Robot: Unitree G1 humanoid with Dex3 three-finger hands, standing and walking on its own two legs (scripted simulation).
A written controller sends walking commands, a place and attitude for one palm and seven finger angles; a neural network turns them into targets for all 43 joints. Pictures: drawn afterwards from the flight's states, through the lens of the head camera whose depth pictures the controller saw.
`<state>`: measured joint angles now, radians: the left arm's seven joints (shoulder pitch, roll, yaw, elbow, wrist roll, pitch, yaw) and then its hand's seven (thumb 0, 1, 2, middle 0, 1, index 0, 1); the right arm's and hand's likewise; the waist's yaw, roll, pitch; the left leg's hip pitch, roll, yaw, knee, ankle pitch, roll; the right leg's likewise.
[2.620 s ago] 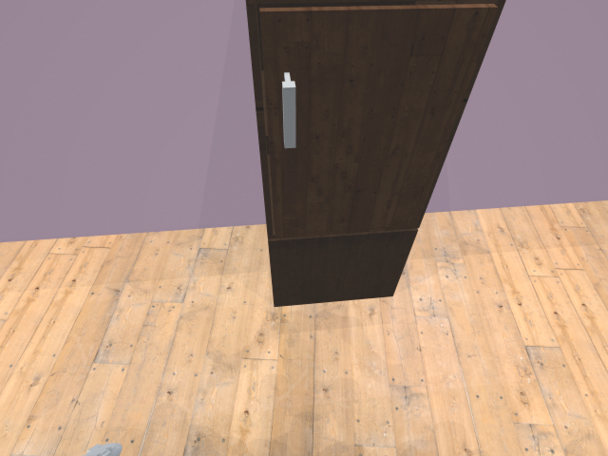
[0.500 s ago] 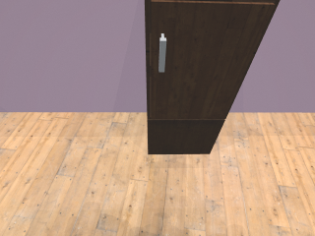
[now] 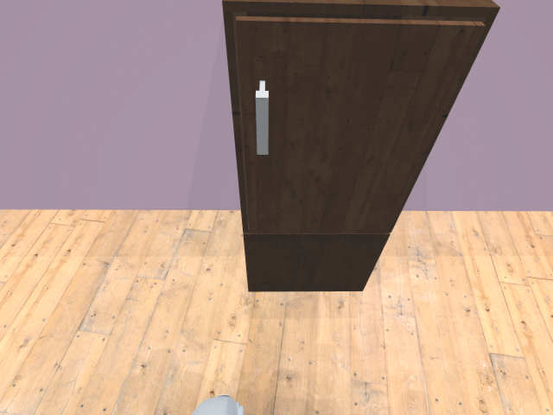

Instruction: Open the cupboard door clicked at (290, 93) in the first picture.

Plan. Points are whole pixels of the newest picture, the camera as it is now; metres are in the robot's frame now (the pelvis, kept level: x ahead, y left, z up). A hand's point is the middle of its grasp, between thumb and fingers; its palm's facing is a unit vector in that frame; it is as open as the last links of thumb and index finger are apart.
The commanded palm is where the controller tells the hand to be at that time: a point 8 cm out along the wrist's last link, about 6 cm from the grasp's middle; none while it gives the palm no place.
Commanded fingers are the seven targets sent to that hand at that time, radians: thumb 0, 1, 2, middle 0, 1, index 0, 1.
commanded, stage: come to a stop and stand still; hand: left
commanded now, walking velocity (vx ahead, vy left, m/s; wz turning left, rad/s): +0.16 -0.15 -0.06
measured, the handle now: (262, 118) +0.62 +0.08 +0.09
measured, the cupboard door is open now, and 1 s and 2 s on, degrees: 0 0 0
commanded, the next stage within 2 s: look again from close up in 2.00 s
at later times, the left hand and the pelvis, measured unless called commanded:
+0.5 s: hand out of the picture +0.14 +0.16 -0.17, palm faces +0.02 -0.97 -0.25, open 7.4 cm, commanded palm none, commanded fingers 0.00 0.90 0.90 -0.20 -0.30 -0.20 -0.30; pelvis +0.05 -0.03 +0.00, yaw -2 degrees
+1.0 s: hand out of the picture +0.05 +0.18 -0.18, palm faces +0.04 -0.97 -0.24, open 7.4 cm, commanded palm none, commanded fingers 0.00 0.90 0.90 -0.20 -0.30 -0.20 -0.30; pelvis +0.03 -0.01 -0.01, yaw +0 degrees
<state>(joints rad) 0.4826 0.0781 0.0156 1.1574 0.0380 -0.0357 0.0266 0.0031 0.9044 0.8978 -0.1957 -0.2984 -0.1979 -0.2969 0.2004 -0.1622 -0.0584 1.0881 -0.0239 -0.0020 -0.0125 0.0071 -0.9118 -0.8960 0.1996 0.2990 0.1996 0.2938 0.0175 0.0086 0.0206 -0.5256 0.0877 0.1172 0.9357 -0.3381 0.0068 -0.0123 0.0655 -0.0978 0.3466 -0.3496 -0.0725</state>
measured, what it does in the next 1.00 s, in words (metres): steps on the spot: left foot, then right foot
